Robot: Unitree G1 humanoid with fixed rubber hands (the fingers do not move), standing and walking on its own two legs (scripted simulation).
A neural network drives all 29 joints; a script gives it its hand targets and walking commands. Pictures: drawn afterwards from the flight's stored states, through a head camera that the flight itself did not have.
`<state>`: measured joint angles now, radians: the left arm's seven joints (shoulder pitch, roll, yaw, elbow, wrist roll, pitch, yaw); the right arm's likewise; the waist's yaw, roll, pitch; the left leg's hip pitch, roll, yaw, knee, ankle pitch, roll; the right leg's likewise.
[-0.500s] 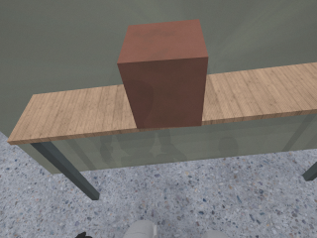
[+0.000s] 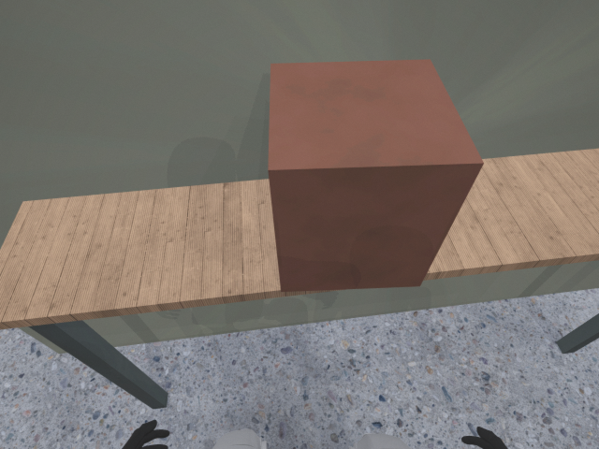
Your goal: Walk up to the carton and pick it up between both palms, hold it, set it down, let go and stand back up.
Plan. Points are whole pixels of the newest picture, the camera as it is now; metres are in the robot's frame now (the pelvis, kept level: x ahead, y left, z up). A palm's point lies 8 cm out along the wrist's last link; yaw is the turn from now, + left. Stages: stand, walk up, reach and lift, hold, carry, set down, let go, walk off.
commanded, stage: walk up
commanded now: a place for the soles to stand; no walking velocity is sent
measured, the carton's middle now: (350, 183) +0.44 -0.04 +0.10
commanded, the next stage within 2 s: reach and lift in 1.92 s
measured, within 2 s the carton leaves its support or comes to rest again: neither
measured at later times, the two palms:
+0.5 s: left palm (136, 439) +0.14 +0.24 -0.08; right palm out of the picture +0.11 -0.26 -0.08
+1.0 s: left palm out of the picture +0.11 +0.24 -0.09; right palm out of the picture +0.05 -0.30 -0.10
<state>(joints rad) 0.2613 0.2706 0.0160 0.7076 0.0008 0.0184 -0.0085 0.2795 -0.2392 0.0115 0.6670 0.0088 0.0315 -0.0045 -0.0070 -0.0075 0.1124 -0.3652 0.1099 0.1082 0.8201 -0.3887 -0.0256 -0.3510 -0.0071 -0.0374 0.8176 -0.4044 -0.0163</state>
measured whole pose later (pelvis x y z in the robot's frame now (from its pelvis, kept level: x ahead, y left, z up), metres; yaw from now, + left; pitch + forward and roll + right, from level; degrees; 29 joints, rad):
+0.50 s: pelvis +0.02 -0.01 +0.02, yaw -2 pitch -2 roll +1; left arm 0.20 0.26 0.00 0.74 -0.01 0.03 -0.03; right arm 0.30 -0.26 -0.01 0.66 0.00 0.02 0.00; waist 0.00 0.00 0.07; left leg -0.24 0.11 0.15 0.62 -0.32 -0.04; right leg -0.26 0.01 -0.01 0.64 -0.34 -0.02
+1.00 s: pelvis -0.01 -0.02 +0.01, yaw -5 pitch -4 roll +0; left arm 0.26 0.29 0.04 0.71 0.02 0.05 -0.05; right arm 0.29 -0.29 -0.05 0.70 -0.01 0.05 -0.02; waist 0.01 0.00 0.12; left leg -0.31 0.14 0.12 0.77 -0.44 -0.02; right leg -0.32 0.06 0.02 0.74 -0.35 -0.05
